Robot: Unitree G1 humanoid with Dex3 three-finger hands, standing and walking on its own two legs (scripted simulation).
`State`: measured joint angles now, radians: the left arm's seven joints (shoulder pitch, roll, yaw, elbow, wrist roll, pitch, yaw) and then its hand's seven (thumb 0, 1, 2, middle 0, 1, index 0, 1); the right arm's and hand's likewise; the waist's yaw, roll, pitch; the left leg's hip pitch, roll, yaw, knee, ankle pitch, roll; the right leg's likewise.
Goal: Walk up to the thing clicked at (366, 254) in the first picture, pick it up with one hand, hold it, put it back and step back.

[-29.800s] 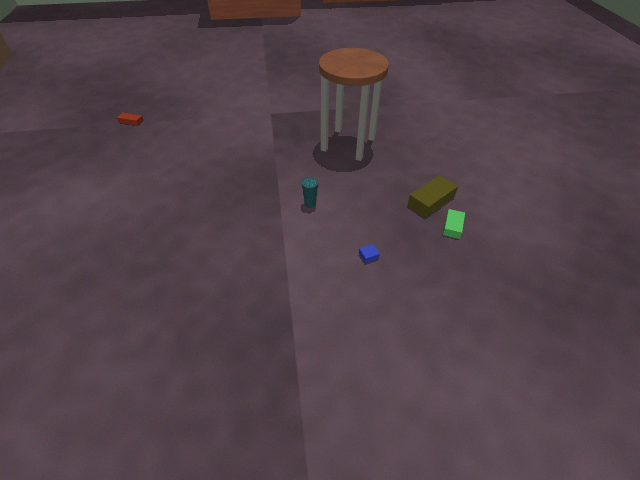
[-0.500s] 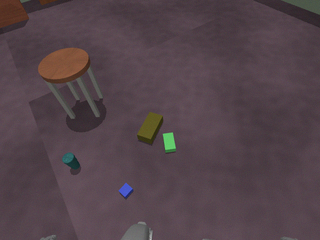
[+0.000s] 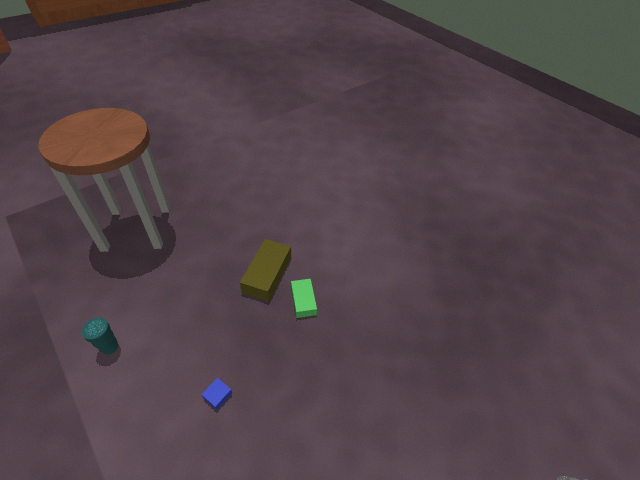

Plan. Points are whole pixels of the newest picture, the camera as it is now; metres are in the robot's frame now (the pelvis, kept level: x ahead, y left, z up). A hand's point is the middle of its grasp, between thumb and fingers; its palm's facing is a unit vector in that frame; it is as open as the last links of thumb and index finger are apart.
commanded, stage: walk up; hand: left
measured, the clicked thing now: (217, 393) +0.50 +0.28 -0.73
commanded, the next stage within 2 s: stand in 0.50 s
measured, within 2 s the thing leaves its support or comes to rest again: neither
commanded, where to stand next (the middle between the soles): +0.14 +0.01 m, yaw +5 degrees
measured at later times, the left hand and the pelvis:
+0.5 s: hand out of the picture +0.07 +0.27 -0.14, palm faces +0.04 -0.92 -0.38, open 7.4 cm; pelvis +0.00 +0.00 +0.00, yaw +2 degrees
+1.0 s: hand out of the picture +0.10 +0.24 -0.13, palm faces -0.03 -0.95 -0.32, open 7.4 cm; pelvis +0.02 -0.01 +0.03, yaw +1 degrees
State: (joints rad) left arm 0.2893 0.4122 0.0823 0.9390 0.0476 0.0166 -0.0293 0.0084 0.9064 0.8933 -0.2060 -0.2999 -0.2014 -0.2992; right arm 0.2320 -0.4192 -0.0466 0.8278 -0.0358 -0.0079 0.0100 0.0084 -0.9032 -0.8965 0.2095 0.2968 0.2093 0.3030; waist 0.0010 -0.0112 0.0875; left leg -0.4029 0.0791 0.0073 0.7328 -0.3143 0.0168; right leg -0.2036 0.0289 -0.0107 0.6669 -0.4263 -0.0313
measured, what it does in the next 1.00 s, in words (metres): steps on the spot: left foot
